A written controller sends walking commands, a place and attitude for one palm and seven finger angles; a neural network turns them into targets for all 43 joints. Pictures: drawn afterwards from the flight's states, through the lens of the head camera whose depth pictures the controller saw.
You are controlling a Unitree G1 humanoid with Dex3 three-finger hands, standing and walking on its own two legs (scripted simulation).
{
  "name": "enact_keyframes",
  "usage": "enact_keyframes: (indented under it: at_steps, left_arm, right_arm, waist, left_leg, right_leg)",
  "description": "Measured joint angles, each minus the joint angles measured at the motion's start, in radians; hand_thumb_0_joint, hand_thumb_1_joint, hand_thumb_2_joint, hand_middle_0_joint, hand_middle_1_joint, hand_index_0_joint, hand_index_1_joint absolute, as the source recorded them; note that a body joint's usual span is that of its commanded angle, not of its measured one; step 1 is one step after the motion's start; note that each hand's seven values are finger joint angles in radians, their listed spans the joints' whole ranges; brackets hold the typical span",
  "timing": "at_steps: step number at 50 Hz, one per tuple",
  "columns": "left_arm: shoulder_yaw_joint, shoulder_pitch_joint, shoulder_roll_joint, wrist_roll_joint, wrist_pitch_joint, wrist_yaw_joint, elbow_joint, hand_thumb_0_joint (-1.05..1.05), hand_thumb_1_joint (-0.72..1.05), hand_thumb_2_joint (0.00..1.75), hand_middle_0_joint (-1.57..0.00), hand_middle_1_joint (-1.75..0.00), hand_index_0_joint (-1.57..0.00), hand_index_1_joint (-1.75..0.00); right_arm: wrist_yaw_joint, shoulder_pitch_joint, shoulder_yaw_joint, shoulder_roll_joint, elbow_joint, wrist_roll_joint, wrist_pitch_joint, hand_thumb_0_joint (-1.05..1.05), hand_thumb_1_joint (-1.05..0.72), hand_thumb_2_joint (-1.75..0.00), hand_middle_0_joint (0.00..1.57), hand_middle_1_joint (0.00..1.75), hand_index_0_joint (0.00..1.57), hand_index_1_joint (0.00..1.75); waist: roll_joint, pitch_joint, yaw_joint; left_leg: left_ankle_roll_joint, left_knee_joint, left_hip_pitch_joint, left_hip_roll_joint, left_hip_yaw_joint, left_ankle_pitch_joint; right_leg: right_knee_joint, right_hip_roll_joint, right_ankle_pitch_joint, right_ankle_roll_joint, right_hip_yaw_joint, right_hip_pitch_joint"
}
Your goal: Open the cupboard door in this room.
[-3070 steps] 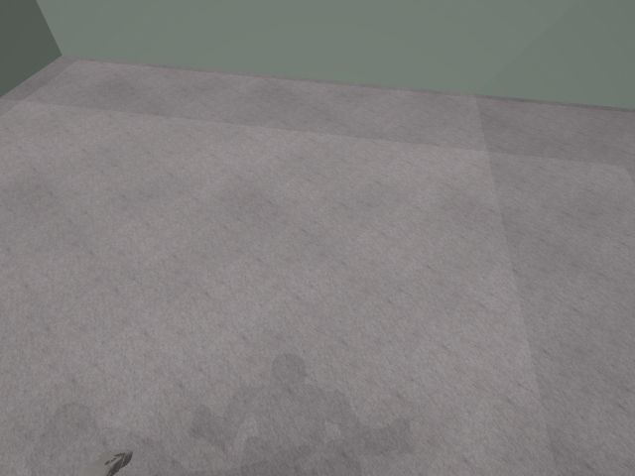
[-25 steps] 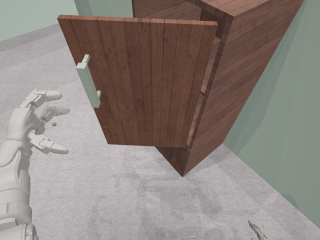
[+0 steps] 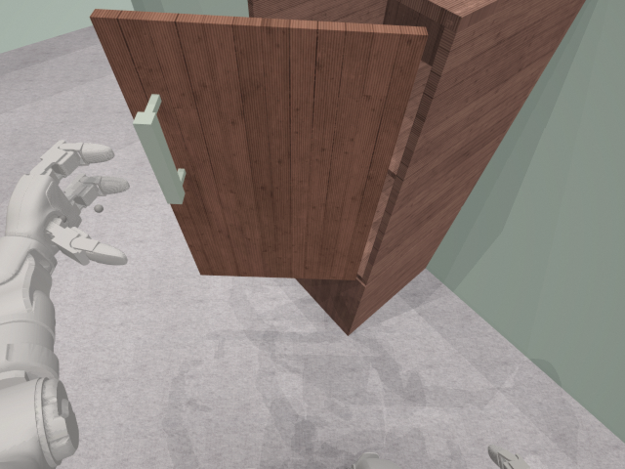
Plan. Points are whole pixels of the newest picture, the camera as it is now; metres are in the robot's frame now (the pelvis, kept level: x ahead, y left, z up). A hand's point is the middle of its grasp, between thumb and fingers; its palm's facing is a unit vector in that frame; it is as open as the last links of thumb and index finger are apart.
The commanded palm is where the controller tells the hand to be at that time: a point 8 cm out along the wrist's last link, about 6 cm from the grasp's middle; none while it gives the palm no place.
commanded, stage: move the hooked fingers beside the handle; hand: left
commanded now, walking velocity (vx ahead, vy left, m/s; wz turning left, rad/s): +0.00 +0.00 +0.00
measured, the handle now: (165, 152) +0.52 +0.21 +0.08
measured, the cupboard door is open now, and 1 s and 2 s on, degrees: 48 48 48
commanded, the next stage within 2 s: slide the fingers in behind the handle in 1.34 s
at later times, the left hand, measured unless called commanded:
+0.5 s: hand (108, 171) +0.47 +0.27 +0.09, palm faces -0.02 -1.00 +0.00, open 14.0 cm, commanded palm +0.45 +0.33 +0.08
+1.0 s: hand (98, 181) +0.46 +0.29 +0.08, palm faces -0.04 -1.00 +0.01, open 14.0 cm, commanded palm +0.45 +0.33 +0.08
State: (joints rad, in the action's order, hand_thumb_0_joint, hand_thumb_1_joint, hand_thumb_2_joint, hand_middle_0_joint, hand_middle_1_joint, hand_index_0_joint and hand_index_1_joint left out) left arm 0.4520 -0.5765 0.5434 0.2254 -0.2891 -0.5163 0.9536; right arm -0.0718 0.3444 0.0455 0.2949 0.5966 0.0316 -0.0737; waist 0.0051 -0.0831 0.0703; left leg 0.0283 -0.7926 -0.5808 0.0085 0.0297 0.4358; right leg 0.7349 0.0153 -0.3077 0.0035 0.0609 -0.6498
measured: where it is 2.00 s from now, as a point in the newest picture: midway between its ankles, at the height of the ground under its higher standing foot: outside the picture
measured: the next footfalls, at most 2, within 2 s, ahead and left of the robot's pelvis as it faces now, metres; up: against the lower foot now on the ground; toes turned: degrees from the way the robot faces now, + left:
none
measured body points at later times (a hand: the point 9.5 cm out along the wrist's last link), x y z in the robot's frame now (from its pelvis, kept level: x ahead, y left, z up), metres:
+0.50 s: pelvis +0.00 +0.01 -0.01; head +0.11 +0.03 +0.42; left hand +0.46 +0.33 +0.09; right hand +0.01 -0.27 -0.11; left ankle -0.03 +0.10 -0.71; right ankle +0.03 -0.12 -0.71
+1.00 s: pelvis +0.01 +0.02 -0.01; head +0.12 +0.05 +0.42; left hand +0.46 +0.34 +0.08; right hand +0.04 -0.26 -0.11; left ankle -0.03 +0.10 -0.71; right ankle +0.03 -0.12 -0.71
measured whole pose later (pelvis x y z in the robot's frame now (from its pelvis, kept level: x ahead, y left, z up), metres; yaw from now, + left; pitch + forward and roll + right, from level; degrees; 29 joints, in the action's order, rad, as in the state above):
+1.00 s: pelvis +0.01 +0.02 -0.01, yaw -1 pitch +19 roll -4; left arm 0.50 -0.76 0.66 0.19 -0.32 -0.56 1.11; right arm -0.03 0.39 0.05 0.29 0.57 0.01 0.08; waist 0.00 -0.10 0.12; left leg 0.04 -0.90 -0.73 0.03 0.02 0.49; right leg 0.78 0.00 -0.32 -0.01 0.06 -0.78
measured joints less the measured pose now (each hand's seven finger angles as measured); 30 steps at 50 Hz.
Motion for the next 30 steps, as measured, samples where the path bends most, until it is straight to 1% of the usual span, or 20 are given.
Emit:
enact_keyframes:
  at_steps: [4, 8, 11, 14, 17, 20, 26, 30]
  left_arm:
    - [0.015, -0.056, 0.029, -0.014, -0.005, 0.0, 0.075, -0.01, -0.5, 0.31, -0.3, -1.2, -0.3, -1.2]
    - [0.019, -0.089, 0.042, -0.029, -0.032, 0.002, 0.082, -0.01, -0.5, 0.31, -0.3, -1.2, -0.3, -1.2]
    - [0.023, -0.121, 0.055, -0.028, -0.047, -0.007, 0.112, -0.01, -0.5, 0.31, -0.3, -1.2, -0.3, -1.2]
    - [0.028, -0.167, 0.078, -0.032, -0.034, -0.014, 0.164, -0.01, -0.5, 0.3, -0.3, -1.2, -0.3, -1.2]
    - [0.034, -0.197, 0.107, -0.051, -0.022, -0.015, 0.203, -0.01, -0.5, 0.31, -0.3, -1.2, -0.3, -1.2]
    - [0.04, -0.213, 0.127, -0.071, -0.025, -0.009, 0.211, -0.01, -0.5, 0.31, -0.3, -1.2, -0.3, -1.2]
    - [0.077, -0.238, 0.145, -0.058, -0.049, -0.017, 0.215, -0.01, -0.5, 0.31, -0.3, -1.2, -0.3, -1.2]
    - [0.076, -0.265, 0.181, -0.075, -0.024, -0.027, 0.261, -0.01, -0.5, 0.31, -0.3, -1.2, -0.3, -1.2]
  right_arm:
    - [0.002, 0.002, 0.005, 0.001, -0.001, -0.001, 0.019, 0.01, -0.9, -0.9, 0.2, 0.3, 0.21, 0.3]
    - [0.004, 0.014, 0.002, 0.0, 0.003, -0.007, 0.034, 0.01, -0.9, -0.9, 0.2, 0.3, 0.21, 0.3]
    - [0.004, 0.022, 0.003, 0.0, 0.015, -0.008, 0.049, 0.01, -0.9, -0.9, 0.2, 0.3, 0.21, 0.3]
    - [0.004, 0.028, 0.008, -0.001, 0.021, -0.007, 0.064, 0.01, -0.9, -0.9, 0.2, 0.3, 0.21, 0.3]
    - [0.005, 0.036, 0.011, 0.001, 0.014, -0.008, 0.076, 0.01, -0.9, -0.9, 0.2, 0.3, 0.21, 0.3]
    - [0.008, 0.047, 0.008, 0.003, 0.006, -0.012, 0.087, 0.01, -0.9, -0.9, 0.2, 0.3, 0.21, 0.3]
    - [0.015, 0.064, 0.007, 0.002, 0.011, -0.018, 0.112, 0.01, -0.9, -0.9, 0.2, 0.3, 0.21, 0.3]
    - [0.018, 0.072, 0.011, 0.003, 0.002, -0.017, 0.128, 0.01, -0.9, -0.9, 0.2, 0.3, 0.21, 0.3]
  waist:
    - [-0.006, 0.008, 0.009]
    - [-0.007, 0.014, 0.016]
    - [-0.007, 0.009, 0.023]
    - [-0.01, 0.007, 0.036]
    - [-0.01, 0.008, 0.052]
    - [-0.008, 0.011, 0.062]
    - [-0.009, 0.004, 0.072]
    - [-0.008, -0.001, 0.084]
  left_leg:
    - [0.002, -0.016, -0.025, 0.001, 0.001, 0.004]
    - [0.001, -0.031, -0.052, 0.003, -0.001, 0.007]
    - [0.003, -0.04, -0.067, 0.005, -0.001, 0.011]
    - [0.004, -0.048, -0.082, 0.006, -0.002, 0.014]
    - [0.005, -0.057, -0.1, 0.008, 0.0, 0.016]
    - [0.006, -0.066, -0.12, 0.01, 0.002, 0.019]
    - [0.008, -0.077, -0.141, 0.017, 0.007, 0.027]
    - [0.01, -0.085, -0.153, 0.019, 0.005, 0.033]
  right_leg:
    - [0.013, 0.0, -0.002, -0.001, -0.001, -0.025]
    - [0.02, -0.002, -0.001, -0.001, 0.001, -0.048]
    - [0.024, -0.004, -0.001, -0.002, 0.001, -0.061]
    - [0.029, -0.005, -0.003, -0.002, 0.001, -0.074]
    - [0.034, -0.006, -0.002, -0.003, 0.0, -0.092]
    - [0.039, -0.008, -0.001, -0.004, -0.002, -0.111]
    - [0.041, -0.015, -0.001, -0.006, -0.007, -0.132]
    - [0.044, -0.017, -0.004, -0.008, -0.006, -0.141]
